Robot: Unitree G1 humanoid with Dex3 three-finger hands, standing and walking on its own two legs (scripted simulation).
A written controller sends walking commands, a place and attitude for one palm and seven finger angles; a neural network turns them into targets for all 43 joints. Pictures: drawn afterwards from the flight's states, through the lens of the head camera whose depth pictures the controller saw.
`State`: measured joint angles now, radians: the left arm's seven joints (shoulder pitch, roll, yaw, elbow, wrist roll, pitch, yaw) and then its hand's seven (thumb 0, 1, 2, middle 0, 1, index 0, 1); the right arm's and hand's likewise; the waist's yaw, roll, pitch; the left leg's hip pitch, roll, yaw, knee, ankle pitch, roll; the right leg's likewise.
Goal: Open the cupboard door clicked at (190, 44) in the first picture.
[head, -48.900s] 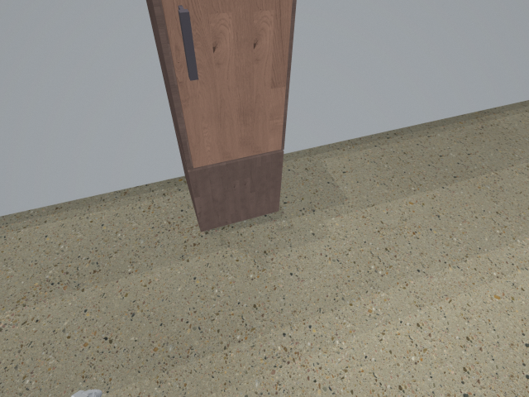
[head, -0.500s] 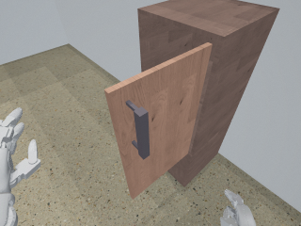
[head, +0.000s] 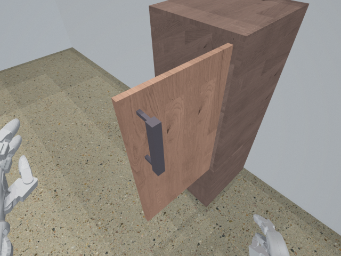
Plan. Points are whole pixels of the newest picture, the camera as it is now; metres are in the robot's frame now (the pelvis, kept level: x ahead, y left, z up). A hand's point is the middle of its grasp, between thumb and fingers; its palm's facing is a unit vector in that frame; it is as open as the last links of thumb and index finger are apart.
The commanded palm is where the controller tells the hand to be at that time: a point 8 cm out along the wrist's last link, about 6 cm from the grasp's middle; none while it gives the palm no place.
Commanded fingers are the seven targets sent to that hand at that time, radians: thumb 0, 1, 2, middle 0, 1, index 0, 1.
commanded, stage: step back with the hand held close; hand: left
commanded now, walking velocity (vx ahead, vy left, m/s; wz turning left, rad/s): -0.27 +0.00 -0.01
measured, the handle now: (150, 144) +0.33 +0.09 +0.11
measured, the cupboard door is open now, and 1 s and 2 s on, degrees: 88 88 88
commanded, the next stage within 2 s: stop stepping back and stand still in 1.02 s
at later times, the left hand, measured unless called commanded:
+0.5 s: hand (0, 220) +0.13 +0.29 +0.15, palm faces +0.41 -0.76 -0.50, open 7.4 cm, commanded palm +0.07 +0.33 +0.17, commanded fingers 0.00 0.90 0.90 -0.20 -0.30 -0.20 -0.30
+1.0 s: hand out of the picture +0.04 +0.29 +0.17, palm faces +0.46 -0.78 -0.42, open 7.4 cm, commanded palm -0.02 +0.32 +0.17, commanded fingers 0.00 0.90 0.90 -0.20 -0.30 -0.20 -0.30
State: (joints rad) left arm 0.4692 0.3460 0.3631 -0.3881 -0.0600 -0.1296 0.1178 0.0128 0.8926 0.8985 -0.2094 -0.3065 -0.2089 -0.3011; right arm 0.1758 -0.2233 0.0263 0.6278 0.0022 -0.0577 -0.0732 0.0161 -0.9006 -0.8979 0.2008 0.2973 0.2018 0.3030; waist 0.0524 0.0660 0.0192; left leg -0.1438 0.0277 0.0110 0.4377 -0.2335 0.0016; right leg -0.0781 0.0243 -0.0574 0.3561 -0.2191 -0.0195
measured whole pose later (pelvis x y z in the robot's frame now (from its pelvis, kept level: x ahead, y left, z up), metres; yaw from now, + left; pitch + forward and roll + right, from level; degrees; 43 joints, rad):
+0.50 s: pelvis -0.08 +0.03 -0.02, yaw +0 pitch -1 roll -1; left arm 0.56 0.41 0.43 -0.53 -0.02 -0.21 0.16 0.01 0.89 0.90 -0.21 -0.31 -0.21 -0.30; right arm 0.22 -0.22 0.00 0.54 0.01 -0.05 -0.08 0.02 -0.90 -0.90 0.20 0.30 0.20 0.30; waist 0.01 0.02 0.05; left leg -0.39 0.00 0.03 0.58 -0.18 0.04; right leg -0.35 0.00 -0.03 0.55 -0.20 0.01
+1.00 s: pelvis -0.16 +0.02 -0.01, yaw +0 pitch +1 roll -3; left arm 0.53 0.40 0.45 -0.57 -0.05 -0.24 0.18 0.01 0.89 0.90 -0.21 -0.31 -0.21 -0.30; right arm 0.19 -0.16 0.00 0.63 -0.01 -0.15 -0.04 0.02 -0.90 -0.90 0.20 0.30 0.20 0.30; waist 0.02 0.00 0.03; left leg -0.43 0.06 0.01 0.49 -0.09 0.02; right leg -0.35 0.06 -0.01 0.90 -0.50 0.02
